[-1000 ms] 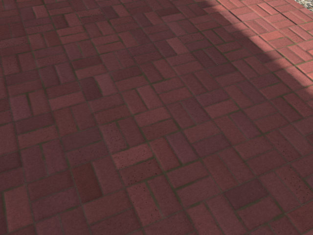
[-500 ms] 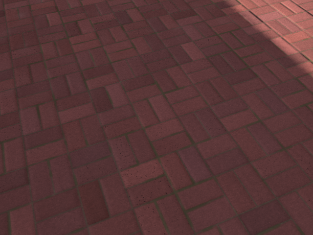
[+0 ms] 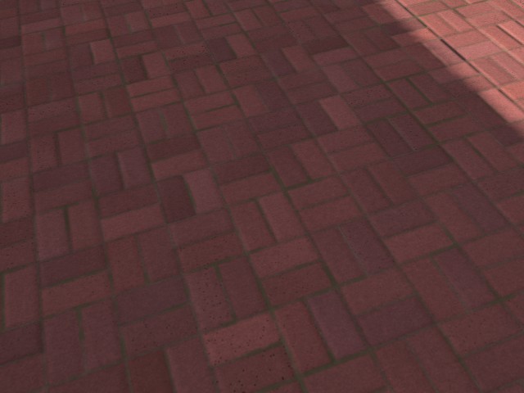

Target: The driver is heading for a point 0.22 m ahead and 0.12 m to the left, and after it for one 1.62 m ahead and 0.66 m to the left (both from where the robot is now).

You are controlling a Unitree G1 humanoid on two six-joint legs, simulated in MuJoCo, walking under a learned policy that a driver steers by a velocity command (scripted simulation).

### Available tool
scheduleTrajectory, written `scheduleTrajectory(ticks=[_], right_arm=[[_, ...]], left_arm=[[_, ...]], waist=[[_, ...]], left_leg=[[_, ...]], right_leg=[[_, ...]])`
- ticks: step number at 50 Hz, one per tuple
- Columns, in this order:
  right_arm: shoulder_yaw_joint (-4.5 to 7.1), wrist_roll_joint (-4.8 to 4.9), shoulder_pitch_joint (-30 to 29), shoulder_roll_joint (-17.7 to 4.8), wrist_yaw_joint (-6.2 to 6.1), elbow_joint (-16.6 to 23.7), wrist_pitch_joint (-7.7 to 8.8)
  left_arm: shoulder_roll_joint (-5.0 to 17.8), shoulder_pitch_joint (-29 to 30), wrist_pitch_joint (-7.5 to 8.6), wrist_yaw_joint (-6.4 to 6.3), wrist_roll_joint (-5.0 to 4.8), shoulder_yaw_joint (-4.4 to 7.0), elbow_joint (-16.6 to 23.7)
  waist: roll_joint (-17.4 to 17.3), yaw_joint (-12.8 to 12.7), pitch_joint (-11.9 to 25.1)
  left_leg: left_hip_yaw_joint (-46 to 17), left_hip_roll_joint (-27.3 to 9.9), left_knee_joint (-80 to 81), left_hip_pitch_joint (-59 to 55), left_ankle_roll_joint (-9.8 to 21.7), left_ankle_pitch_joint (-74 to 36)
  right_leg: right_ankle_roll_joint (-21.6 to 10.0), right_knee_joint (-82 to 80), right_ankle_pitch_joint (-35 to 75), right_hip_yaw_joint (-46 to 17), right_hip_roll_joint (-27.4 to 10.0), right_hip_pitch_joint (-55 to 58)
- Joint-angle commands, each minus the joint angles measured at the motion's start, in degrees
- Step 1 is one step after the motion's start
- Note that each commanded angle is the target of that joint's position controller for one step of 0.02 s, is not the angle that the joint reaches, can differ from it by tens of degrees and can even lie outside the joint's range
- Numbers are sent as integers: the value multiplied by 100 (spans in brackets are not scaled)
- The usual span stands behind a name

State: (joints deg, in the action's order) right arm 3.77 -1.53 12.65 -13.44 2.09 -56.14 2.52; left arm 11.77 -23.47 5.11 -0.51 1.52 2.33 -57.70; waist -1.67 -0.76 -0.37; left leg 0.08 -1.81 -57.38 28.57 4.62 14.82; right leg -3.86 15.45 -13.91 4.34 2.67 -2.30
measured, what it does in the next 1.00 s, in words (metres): walks ahead, turning left: left foot, then right foot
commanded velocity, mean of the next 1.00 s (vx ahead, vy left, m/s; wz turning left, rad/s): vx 0.49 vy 0.00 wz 0.48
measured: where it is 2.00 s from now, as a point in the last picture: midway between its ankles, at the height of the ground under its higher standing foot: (156, 251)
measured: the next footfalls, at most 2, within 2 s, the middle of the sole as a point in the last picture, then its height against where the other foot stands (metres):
left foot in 0.28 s outside the picture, level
right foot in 0.82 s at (268, 336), level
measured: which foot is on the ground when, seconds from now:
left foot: up 0.00-0.26, down 0.28-0.82, up 0.84-1.00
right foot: down 0.00-0.28, up 0.30-0.80, down 0.82-1.00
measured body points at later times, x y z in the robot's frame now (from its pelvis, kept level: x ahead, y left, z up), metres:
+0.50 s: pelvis +0.26 +0.06 -0.01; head +0.29 +0.08 +0.44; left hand +0.33 +0.34 -0.13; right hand +0.36 -0.20 -0.14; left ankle +0.26 +0.09 -0.75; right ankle +0.35 -0.10 -0.67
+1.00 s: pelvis +0.56 +0.10 -0.01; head +0.59 +0.10 +0.44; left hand +0.52 +0.39 -0.12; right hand +0.75 -0.11 -0.14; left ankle +0.43 +0.16 -0.66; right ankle +0.63 +0.03 -0.75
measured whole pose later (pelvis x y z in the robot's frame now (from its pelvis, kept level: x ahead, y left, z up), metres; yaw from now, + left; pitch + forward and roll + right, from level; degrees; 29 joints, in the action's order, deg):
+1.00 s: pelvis +0.56 +0.10 -0.01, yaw +32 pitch +1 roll -1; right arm 3.9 -1.8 17.0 -17.3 1.1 -48.1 2.1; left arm 14.4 -12.0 4.5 0.1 1.9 2.1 -45.8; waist -2.3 1.2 -2.4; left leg -4.0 2.8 -64.7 24.0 4.0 19.7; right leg -2.4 24.6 -10.4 3.3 1.5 -15.2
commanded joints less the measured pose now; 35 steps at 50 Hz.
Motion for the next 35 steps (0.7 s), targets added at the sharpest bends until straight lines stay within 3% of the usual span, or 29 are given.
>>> scheduleTrajectory(ticks=[1, 5, 8, 10, 11, 12, 13, 14, 15, 16, 17, 18, 19, 21, 24, 27, 30, 35], right_arm=[[-7, -7, -383, -110, 46, 347, -10], [-150, -2, -1382, 57, 104, 789, -11], [-170, -8, -1642, -39, 120, 989, -27], [-110, -21, -1267, -193, 74, 930, -23], [-57, -30, -815, -296, 49, 811, -16], [16, -39, -162, -426, 33, 621, -4], [130, -89, 614, -625, 1, 381, 15], [300, -142, 1255, -1114, -82, 303, 5], [384, -75, 909, -1544, -83, 484, -61], [375, 90, 784, -1420, -108, 472, -129], [298, 115, 420, -1120, -155, 499, -118], [235, 106, 208, -844, -159, 505, -82], [198, 110, 60, -739, -182, 523, -25], [148, 141, 61, -669, -198, 527, 88], [192, 166, 381, -889, -189, 494, 159], [199, 164, 832, -913, -184, 485, 125], [205, 152, 1222, -931, -202, 486, 95], [196, 70, 1659, -956, -280, 512, 59]], left_arm=[[499, -471, 128, -52, -25, 45, 12], [458, -369, 157, -64, -20, -18, -18], [634, -484, 168, -106, -43, 1, -125], [786, -386, 152, -148, -56, 34, -135], [863, -316, 112, -169, -39, 61, -120], [939, -243, 56, -173, -23, 89, -82], [980, -181, 17, -153, -27, 103, -22], [820, -194, 16, -107, -21, 75, 161], [337, -412, 50, 6, -123, 25, 523], [781, 264, 110, 36, -61, 98, 683], [819, 630, 184, 60, -96, 99, 832], [790, 636, 212, 43, -86, 103, 807], [731, 654, 136, 24, 0, 104, 821], [572, 485, -99, 54, 132, 77, 836], [529, 922, -269, 97, 152, 71, 1075], [616, 1770, -312, 115, 122, 85, 1407], [639, 2296, -314, 151, 98, 69, 1620], [640, 3121, -241, 209, 52, -24, 2012]], waist=[[583, -26, -491], [639, -114, -745], [656, -95, -742], [710, 139, -440], [755, 346, -166], [801, 595, 204], [679, 935, 593], [46, 1144, 1088], [-1174, 571, 1594], [-336, 727, 1241], [-50, 550, 489], [420, 287, 52], [527, 86, -94], [392, -131, -18], [192, -80, -132], [22, 227, -296], [-77, 464, -219], [-211, 727, -267]], left_leg=[[-63, -88, -80, 1474, -78, -472], [430, -6, 1352, 964, -122, -1202], [778, 139, 2079, 375, 107, -1221], [952, 419, 2179, -158, 364, -945], [1008, 589, 2170, -576, 503, -702], [988, 737, 2307, -1236, 655, -551], [786, 769, 2677, -2305, 846, -529], [-762, -390, 2892, -3456, 1217, 289], [-4246, -1903, 3794, -4694, 2198, 311], [-4165, -1736, 4287, -4418, 2121, 718], [-3338, -1627, 4394, -3644, 1878, 457], [-2807, -1378, 4521, -2819, 1622, -335], [-2359, -1077, 4531, -2265, 1446, -1023], [-1806, -739, 4553, -1778, 1336, -1772], [-1545, -475, 4669, -1577, 1236, -1847], [-1673, -389, 4725, -1879, 987, -1760], [-1780, -369, 4540, -2438, 803, -2103], [-2027, -432, 4090, -3170, 854, -2893]], right_leg=[[-440, -734, 2118, -783, -1526, 650], [-385, -845, 2607, -27, -1338, 101], [-344, -638, 3561, 236, -1508, 271], [-263, 115, 5323, 460, -1584, 619], [-238, 822, 5992, 567, -1610, 734], [-226, 1764, 6110, 606, -1634, 671], [-153, 3024, 5343, 690, -1530, 125], [-35, 4974, 2974, 759, -1239, -1058], [242, 7016, -1625, 152, 70, -3254], [154, 7162, -1138, -720, -207, -3983], [120, 6720, -563, -742, -542, -4110], [140, 6133, -310, -710, -743, -3748], [219, 5737, -299, -751, -870, -3349], [388, 5261, -376, -719, -924, -2847], [595, 4551, 35, -530, -942, -3075], [727, 3737, 772, -480, -918, -3630], [734, 3177, 1238, -517, -790, -3894], [642, 2353, 1132, -477, -489, -4008]])
Keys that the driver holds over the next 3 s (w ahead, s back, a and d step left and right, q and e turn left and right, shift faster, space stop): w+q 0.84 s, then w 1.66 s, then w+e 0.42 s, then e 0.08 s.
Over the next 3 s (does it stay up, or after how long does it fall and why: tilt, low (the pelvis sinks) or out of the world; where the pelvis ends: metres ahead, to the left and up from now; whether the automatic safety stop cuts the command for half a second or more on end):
stays up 1.44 0.71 -0.03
